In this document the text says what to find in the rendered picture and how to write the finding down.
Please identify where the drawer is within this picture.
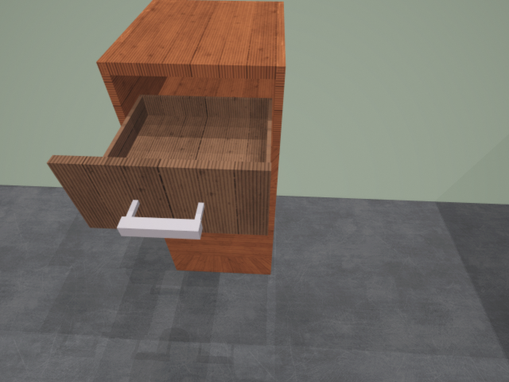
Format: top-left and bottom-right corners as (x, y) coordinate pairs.
(47, 95), (273, 236)

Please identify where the cabinet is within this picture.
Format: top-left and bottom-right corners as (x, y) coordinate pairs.
(96, 0), (286, 275)

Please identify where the handle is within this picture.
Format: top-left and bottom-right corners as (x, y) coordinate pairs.
(117, 200), (204, 240)

